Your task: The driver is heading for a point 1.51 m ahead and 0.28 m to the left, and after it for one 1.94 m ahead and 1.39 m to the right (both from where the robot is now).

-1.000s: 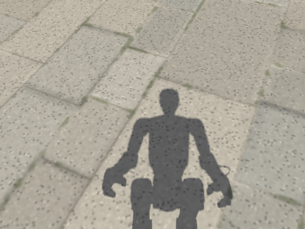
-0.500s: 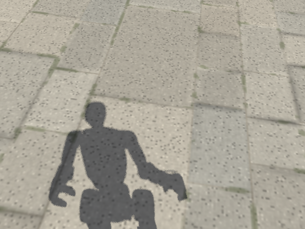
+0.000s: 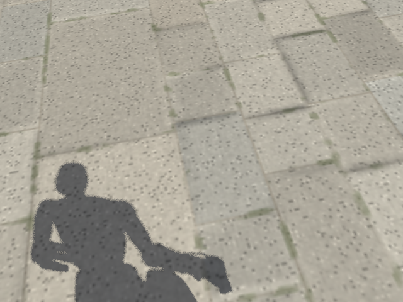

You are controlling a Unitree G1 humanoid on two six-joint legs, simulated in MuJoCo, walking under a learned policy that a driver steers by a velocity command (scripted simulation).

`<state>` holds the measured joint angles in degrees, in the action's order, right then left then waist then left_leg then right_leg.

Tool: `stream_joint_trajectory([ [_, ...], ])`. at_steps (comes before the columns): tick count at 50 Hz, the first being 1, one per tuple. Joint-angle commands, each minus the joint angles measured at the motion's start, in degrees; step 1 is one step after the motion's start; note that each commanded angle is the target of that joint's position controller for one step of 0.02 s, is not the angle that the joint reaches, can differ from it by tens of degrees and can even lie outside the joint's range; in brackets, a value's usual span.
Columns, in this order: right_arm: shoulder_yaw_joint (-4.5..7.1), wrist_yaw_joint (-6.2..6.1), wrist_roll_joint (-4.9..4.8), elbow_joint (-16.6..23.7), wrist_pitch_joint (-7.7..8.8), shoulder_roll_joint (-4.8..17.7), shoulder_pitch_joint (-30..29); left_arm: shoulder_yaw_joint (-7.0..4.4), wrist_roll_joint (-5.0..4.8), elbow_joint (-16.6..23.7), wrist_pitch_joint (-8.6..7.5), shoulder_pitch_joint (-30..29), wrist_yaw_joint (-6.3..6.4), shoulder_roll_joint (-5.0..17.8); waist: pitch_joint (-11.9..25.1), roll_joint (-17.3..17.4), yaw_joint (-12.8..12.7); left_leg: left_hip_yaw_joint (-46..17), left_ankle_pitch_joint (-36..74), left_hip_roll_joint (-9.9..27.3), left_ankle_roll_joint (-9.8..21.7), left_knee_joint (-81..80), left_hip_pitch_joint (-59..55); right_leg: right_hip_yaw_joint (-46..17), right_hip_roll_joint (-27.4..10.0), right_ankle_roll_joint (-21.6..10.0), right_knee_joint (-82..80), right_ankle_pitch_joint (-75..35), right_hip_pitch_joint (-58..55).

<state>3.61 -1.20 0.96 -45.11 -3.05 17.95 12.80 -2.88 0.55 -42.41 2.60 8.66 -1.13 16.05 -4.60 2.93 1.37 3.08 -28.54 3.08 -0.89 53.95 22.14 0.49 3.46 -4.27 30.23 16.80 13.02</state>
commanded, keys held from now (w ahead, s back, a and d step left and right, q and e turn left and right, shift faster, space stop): no key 0.40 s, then w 0.60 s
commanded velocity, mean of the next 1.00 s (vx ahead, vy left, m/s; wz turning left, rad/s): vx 0.19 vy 0.00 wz -0.09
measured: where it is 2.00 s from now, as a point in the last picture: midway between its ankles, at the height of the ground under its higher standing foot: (224, 270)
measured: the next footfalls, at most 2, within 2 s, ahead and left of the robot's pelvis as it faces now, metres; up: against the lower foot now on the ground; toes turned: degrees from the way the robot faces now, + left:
left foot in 0.36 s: +0.05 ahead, +0.12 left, +0.00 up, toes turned -4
left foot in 1.10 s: +0.42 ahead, +0.06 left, +0.00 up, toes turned +0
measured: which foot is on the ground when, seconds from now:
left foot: up 0.00-0.34, down 0.36-0.66, up 0.68-1.00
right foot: down 0.00-1.00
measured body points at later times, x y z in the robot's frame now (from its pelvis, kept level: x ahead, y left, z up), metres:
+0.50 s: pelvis +0.02 +0.01 +0.01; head +0.02 +0.01 +0.46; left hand +0.10 +0.26 -0.14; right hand +0.07 -0.26 -0.13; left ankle +0.01 +0.12 -0.73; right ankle -0.01 -0.08 -0.73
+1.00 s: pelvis +0.18 -0.02 +0.00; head +0.21 -0.03 +0.45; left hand +0.09 +0.22 -0.13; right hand +0.36 -0.26 -0.11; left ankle +0.33 +0.09 -0.70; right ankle +0.03 -0.09 -0.73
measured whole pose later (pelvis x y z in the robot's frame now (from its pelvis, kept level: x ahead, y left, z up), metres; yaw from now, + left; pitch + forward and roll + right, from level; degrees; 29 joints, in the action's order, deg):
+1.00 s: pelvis +0.18 -0.02 +0.00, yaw -4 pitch +1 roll +0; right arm 1.5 2.6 1.6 -48.9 1.3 13.8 1.0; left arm -0.2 1.1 -62.4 -4.8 28.6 0.4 11.0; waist -2.4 1.4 -4.1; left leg 4.5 -7.2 2.8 2.3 40.9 34.5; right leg 0.5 3.5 -3.9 8.4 17.7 -8.3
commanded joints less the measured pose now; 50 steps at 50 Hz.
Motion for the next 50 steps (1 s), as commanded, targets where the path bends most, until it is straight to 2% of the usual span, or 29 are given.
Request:
stream_joint_trajectory([
  [1, 1.12, 0.32, 0.01, 3.14, 0.44, 5.41, -0.01, -1.38, -0.19, 2.57, -0.63, -0.69, 1.57, 7.18, 3.32, -10.27, -0.66, -3.97, 4.84, 0.41, -0.42, 6.07, 8.00, -13.74, -14.72, -7.74, -12.93, -31.71, -7.49],
  [2, 1.15, 0.63, 0.54, 1.95, 0.37, 5.58, 1.80, -1.02, -0.18, 2.42, -0.76, -0.73, 1.74, 6.54, 5.00, -10.69, -0.44, -3.32, 6.69, -0.26, -0.83, 6.73, 6.23, -11.91, -13.36, -7.44, -12.59, -35.24, -8.12],
  [4, 0.98, 1.03, 0.18, 1.10, 0.02, 4.78, 2.75, -0.70, -0.19, 1.61, -1.25, 0.59, 1.69, 6.49, 6.65, -8.66, -0.52, -3.25, 7.99, -0.87, -1.29, 5.74, 4.55, -11.02, -13.39, -7.35, -12.55, -36.42, -9.08],
  [10, 0.17, 0.48, 0.06, 0.33, -0.69, 2.65, -0.09, 0.10, 0.62, -1.48, -1.83, 3.05, 1.98, 6.46, 3.86, -9.63, -2.52, -3.66, 6.90, -1.31, -0.93, -7.97, 1.14, -13.23, -14.03, -7.75, -13.82, -25.11, -8.17],
  [15, -0.39, -0.65, -0.62, -1.62, 0.03, 1.65, 0.82, 0.72, 0.88, -3.65, -2.11, 1.99, 2.22, 6.19, 4.07, -9.02, -1.99, -3.29, 6.70, -2.75, 0.70, -19.75, -7.61, -15.52, -14.17, -7.76, -11.80, -24.98, -4.74],
  [17, -1.03, -1.01, -0.32, -3.32, 0.90, 0.39, 3.47, 1.25, 0.19, -4.54, -2.18, 0.45, 2.51, 5.36, 4.45, -6.58, 0.65, -3.76, 18.68, -2.09, 1.58, -33.94, -15.96, -15.05, -12.75, -4.94, -9.86, -23.48, -1.83],
  [18, -1.01, -1.30, 0.36, -3.98, 1.74, 1.73, 4.17, 1.85, 0.06, -4.89, -2.63, 1.45, 2.49, 3.85, 6.01, -4.04, 0.28, -8.33, 25.32, 1.83, 2.06, -36.87, -22.08, -14.84, -11.46, -2.30, -9.36, -19.62, 1.10],
  [19, -0.72, -1.39, 0.94, -3.91, 2.48, 5.13, 3.96, 1.82, 0.15, -5.45, -2.88, 4.56, 2.24, 3.29, 6.64, 0.91, -2.51, -14.30, 34.50, 8.09, 3.52, -36.12, -24.42, -11.50, -7.49, -0.75, -7.84, -12.86, 2.64],
  [20, -0.82, -0.78, -0.33, -4.46, 2.60, 5.14, 0.06, 1.88, -0.18, -7.51, -2.26, 6.17, 2.32, 2.56, 5.05, 5.09, -4.09, -14.46, 34.31, 8.81, 6.25, -34.93, -16.29, -8.65, -3.95, -0.06, -11.40, -6.01, -2.66],
  [21, -1.23, -0.13, -0.31, -4.53, 2.84, 2.91, -0.70, 1.88, 0.39, -8.93, -1.97, 5.75, 2.50, 3.61, 5.48, 3.96, -3.01, -13.25, 22.89, 6.40, 5.64, -36.06, -15.29, -8.21, -3.63, 0.03, -11.61, -4.16, -5.41],
  [22, -0.80, 0.16, -0.19, -5.20, 2.76, 3.63, 0.51, 1.27, 0.48, -9.40, -1.89, 4.17, 2.50, 5.08, 3.97, 3.63, -1.36, -12.06, 10.71, 3.76, 5.41, -36.63, -14.91, -6.98, -2.15, -0.61, -8.61, 0.34, -3.65],
  [23, -0.37, 0.16, 0.13, -5.97, 2.41, 4.80, 2.01, 0.99, 0.68, -9.39, -1.80, 3.56, 2.16, 5.31, 2.69, 5.03, -0.64, -13.83, -1.29, 3.63, 6.62, -38.39, -13.95, -5.32, -0.60, -1.17, -5.02, 6.70, -1.03],
  [25, 0.28, 0.06, 0.06, -7.48, 2.09, 6.18, 5.45, 1.12, 1.38, -8.73, -2.00, 2.01, 1.28, 3.62, -2.52, 7.20, 0.43, -21.61, -16.79, 8.69, 10.63, -44.11, -12.51, -1.51, 0.64, -1.40, 2.06, 11.25, 7.24],
  [26, 0.58, 0.11, 0.05, -7.97, 2.16, 6.32, 6.17, 1.38, 1.70, -8.45, -2.49, 1.36, 1.02, 2.52, -4.39, 7.05, 0.65, -25.18, -18.39, 11.76, 12.65, -45.98, -11.83, 0.37, -0.38, -1.12, 5.04, 9.74, 9.25],
  [27, 0.63, 0.19, 0.11, -8.10, 2.48, 5.82, 6.17, 1.38, 1.74, -8.26, -3.07, 0.96, 0.82, 2.27, -4.96, 5.85, 0.51, -27.01, -17.04, 13.51, 13.90, -47.13, -10.98, 0.35, -1.93, -1.03, 7.17, 8.39, 10.07],
  [29, 0.88, 0.57, 0.21, -7.68, 3.36, 5.78, 4.06, 1.19, 1.31, -8.54, -4.16, 1.94, 0.35, 2.48, -3.92, 4.53, -0.79, -25.30, -11.31, 13.18, 13.92, -47.24, -10.96, 0.31, -3.14, -1.18, 6.59, 8.91, 8.92],
  [30, 1.03, 0.79, -0.09, -7.40, 3.70, 5.78, 2.36, 1.13, 1.06, -9.20, -4.62, 3.43, 0.16, 2.28, -3.19, 4.15, -1.93, -22.27, -8.38, 11.50, 13.02, -46.42, -9.52, 1.35, -2.77, -1.43, 3.36, 6.93, 5.10],
  [32, 1.28, 1.15, -0.60, -6.79, 3.98, 5.47, -1.11, 0.81, 0.70, -12.46, -5.28, 10.65, 0.29, 1.80, -1.65, 2.64, -5.55, -15.04, -6.03, 6.36, 10.54, -40.96, -1.54, 3.90, -0.09, -1.87, -5.78, 1.18, -9.51],
  [33, 1.01, 1.23, -0.34, -6.17, 4.27, 4.01, -2.52, 0.29, 0.94, -14.22, -5.61, 15.43, 0.66, 3.18, -1.05, -0.84, -7.39, -11.61, -5.30, 3.55, 9.13, -34.31, 4.79, -0.21, -1.84, -2.34, -8.88, 3.37, -17.11],
  [34, -0.33, 1.69, -0.59, -3.89, 4.74, -0.47, -5.34, -0.76, 1.42, -15.25, -6.11, 21.61, 1.29, 7.50, 0.34, -12.86, -9.93, -4.24, -2.90, -2.94, 6.16, -18.24, 14.48, -20.86, -14.09, -5.65, -19.10, 19.91, -23.02],
  [35, -0.26, 1.86, 0.22, -1.86, 5.15, 0.06, -7.71, -1.76, 1.14, -16.73, -6.13, 25.59, 1.12, 11.03, -2.28, -17.70, -10.70, -1.26, -3.11, -6.35, 6.00, -5.84, 22.29, -37.72, -24.22, -10.28, -26.16, 27.20, -22.80],
  [36, 0.41, 1.94, 0.83, -2.35, 5.36, 2.78, -7.59, -1.09, 1.44, -15.97, -6.12, 21.43, 1.25, 8.35, -5.12, -9.10, -7.39, -5.80, 0.92, -2.86, 6.87, 1.17, 23.32, -35.53, -24.47, -11.16, -24.94, 24.03, -19.01],
  [37, 0.28, 2.49, 0.43, -3.63, 5.78, 2.00, -5.20, -0.68, 1.22, -14.55, -6.49, 17.25, 1.27, 6.73, -4.68, -6.74, -4.65, -6.54, 5.71, -1.21, 7.11, 2.88, 21.98, -30.21, -21.67, -9.73, -24.52, 19.00, -17.29],
  [38, 0.14, 2.98, 0.44, -4.55, 6.18, 1.54, -3.73, -0.44, 1.08, -13.90, -6.98, 15.07, 1.33, 5.90, -3.35, -6.32, -3.15, -6.07, 9.50, 0.07, 6.78, 3.26, 20.52, -25.40, -19.31, -8.21, -24.90, 12.57, -17.25],
  [39, 0.14, 3.41, 0.94, -4.86, 6.24, 1.46, -3.77, -0.05, 0.86, -13.92, -7.43, 14.62, 1.41, 4.97, -2.35, -6.38, -2.64, -5.06, 12.12, 0.81, 6.03, 2.99, 19.63, -21.39, -17.71, -7.31, -25.21, 6.19, -17.55],
  [40, 0.03, 3.70, 1.31, -5.09, 6.02, 1.23, -4.12, 0.30, 0.75, -14.39, -7.81, 15.25, 1.42, 4.05, -1.40, -6.60, -2.74, -3.85, 14.12, 0.88, 5.15, 3.12, 18.82, -17.57, -16.12, -6.72, -24.96, -1.37, -17.79],
  [43, -0.53, 3.97, 1.43, -3.47, 5.32, -0.33, -8.28, 0.84, 0.19, -16.97, -8.17, 20.00, 1.54, 3.15, -0.96, -7.11, -3.38, -0.75, 17.04, 0.59, 2.94, 1.88, 20.45, -10.90, -14.56, -6.72, -22.89, -20.80, -18.83],
  [47, -1.91, 3.99, 0.77, 0.48, 5.15, -2.11, -17.68, 1.30, 0.49, -18.30, -7.91, 21.64, 1.75, 3.15, -3.10, -8.07, -5.07, 2.91, 21.47, -0.97, 2.19, -10.36, 16.42, -6.15, -12.71, -6.45, -22.82, -29.22, -14.58],
  [50, -2.12, 3.54, 0.31, 1.83, 5.12, -1.49, -19.36, 1.23, 0.58, -19.31, -7.94, 22.04, 1.88, 4.11, -3.50, -9.16, -4.74, 4.10, 23.05, -2.49, 4.30, -17.65, 10.30, -5.17, -14.21, -6.20, -22.39, -35.69, -14.66],
])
